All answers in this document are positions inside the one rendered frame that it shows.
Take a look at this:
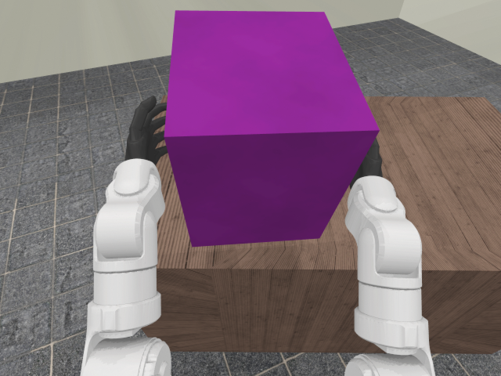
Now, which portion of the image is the right robot forearm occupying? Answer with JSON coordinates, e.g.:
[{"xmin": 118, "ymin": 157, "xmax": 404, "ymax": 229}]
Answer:
[{"xmin": 345, "ymin": 175, "xmax": 435, "ymax": 376}]

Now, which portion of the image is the carton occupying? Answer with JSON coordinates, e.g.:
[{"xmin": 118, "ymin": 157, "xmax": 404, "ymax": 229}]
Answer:
[{"xmin": 164, "ymin": 10, "xmax": 380, "ymax": 247}]

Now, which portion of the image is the robot left hand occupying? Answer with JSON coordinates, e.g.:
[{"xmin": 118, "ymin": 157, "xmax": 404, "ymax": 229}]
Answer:
[{"xmin": 124, "ymin": 96, "xmax": 168, "ymax": 165}]

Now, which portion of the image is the left robot upper arm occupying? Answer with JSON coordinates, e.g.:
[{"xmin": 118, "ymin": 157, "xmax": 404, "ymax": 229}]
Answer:
[{"xmin": 82, "ymin": 338, "xmax": 171, "ymax": 376}]

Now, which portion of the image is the right robot upper arm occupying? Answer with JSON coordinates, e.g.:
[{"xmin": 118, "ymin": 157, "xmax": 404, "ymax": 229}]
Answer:
[{"xmin": 344, "ymin": 354, "xmax": 430, "ymax": 376}]

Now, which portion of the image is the pedestal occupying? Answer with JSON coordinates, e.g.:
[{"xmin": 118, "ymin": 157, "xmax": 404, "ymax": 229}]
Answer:
[{"xmin": 141, "ymin": 96, "xmax": 501, "ymax": 354}]

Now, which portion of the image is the left robot forearm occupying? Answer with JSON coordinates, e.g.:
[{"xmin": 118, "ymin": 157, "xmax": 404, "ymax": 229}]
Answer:
[{"xmin": 80, "ymin": 159, "xmax": 165, "ymax": 376}]

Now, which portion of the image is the robot right hand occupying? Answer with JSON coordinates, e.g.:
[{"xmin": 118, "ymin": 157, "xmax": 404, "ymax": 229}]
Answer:
[{"xmin": 350, "ymin": 138, "xmax": 383, "ymax": 189}]

